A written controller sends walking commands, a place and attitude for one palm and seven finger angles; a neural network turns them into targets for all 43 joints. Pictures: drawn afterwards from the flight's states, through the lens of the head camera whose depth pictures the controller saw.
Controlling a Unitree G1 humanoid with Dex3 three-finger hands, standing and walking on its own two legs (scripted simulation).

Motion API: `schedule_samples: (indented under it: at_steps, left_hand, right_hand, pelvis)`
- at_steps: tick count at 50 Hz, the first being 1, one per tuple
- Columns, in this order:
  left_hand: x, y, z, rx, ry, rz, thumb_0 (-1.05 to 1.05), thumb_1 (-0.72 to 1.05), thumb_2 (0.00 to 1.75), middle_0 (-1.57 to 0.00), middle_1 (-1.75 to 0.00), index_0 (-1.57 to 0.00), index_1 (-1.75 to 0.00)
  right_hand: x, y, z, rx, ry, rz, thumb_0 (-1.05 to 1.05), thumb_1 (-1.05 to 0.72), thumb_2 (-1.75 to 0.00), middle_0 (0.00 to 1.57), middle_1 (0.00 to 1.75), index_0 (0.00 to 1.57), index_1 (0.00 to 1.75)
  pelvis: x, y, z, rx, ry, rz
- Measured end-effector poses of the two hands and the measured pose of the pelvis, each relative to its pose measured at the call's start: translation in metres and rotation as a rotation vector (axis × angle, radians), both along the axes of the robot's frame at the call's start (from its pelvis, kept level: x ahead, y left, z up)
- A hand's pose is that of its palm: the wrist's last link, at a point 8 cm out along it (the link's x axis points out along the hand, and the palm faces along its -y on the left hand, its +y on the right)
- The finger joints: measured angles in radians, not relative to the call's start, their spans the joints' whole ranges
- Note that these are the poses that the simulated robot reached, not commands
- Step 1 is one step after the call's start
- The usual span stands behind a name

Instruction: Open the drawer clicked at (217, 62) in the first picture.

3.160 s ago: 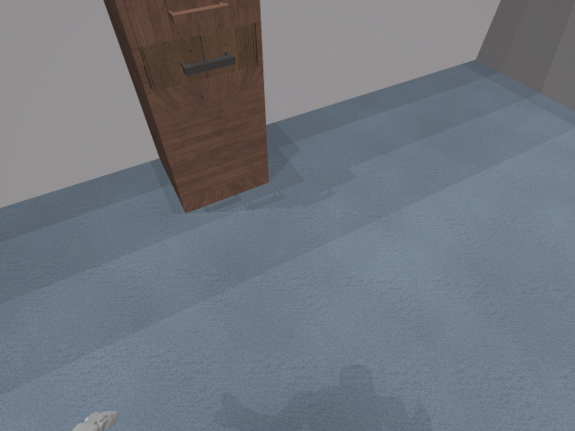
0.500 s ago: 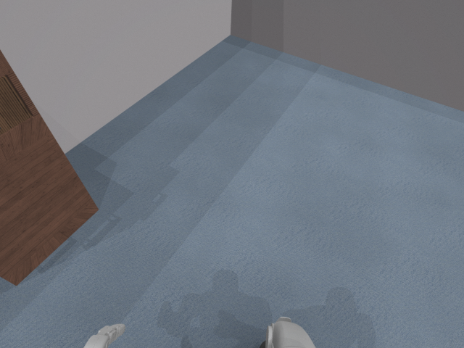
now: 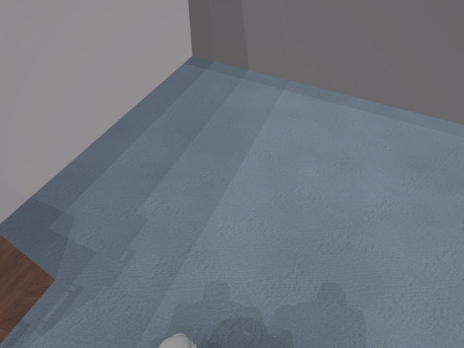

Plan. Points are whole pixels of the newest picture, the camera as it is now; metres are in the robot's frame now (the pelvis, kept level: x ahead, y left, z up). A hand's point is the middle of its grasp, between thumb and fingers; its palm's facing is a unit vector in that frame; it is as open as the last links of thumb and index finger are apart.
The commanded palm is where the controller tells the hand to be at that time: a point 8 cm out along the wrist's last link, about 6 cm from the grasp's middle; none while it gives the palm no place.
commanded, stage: walk to a spot facing it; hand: left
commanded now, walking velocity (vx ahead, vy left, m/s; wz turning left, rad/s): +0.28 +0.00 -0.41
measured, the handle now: out of the picture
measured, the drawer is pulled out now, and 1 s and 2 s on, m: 0.00 0.00 0.00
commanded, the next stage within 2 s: turn to face it in 0.20 s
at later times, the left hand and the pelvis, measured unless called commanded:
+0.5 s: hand (171, 270) +0.31 +0.16 -0.17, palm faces -0.19 -0.96 -0.20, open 7.4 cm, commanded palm none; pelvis +0.17 +0.00 -0.01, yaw -9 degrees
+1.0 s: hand (130, 292) +0.25 +0.24 -0.18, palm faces +0.16 -0.96 -0.23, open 7.4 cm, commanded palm none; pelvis +0.19 +0.02 -0.01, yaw +7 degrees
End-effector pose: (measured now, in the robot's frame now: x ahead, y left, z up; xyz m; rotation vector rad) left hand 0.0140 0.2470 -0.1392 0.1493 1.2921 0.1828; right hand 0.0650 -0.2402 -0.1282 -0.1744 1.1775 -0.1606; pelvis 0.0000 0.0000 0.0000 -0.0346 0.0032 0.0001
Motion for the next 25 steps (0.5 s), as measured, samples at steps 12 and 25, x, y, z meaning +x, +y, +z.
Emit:
schedule_samples:
  at_steps: [12,25]
  left_hand:
    - [0.091,0.028,-0.012,-0.068,0.12,-0.075,0.01,0.92,0.9,-0.2,-0.3,-0.19,-0.3]
    - [0.296,-0.035,-0.003,-0.022,-0.144,-0.277,0.01,0.92,0.9,-0.2,-0.3,-0.19,-0.3]
  right_hand:
    - [0.08,0.042,0.014,-0.036,-0.064,-0.078,0.0,-0.91,-0.9,0.2,0.3,0.2,0.3]
    - [0.011,0.034,-0.022,0.06,0.302,-0.295,0.0,-0.92,-0.9,0.2,0.3,0.2,0.3]
  pelvis:
    - [0.095,0.038,0.003,0.008,-0.014,-0.128]
    - [0.17,0.003,-0.011,0.042,-0.012,-0.156]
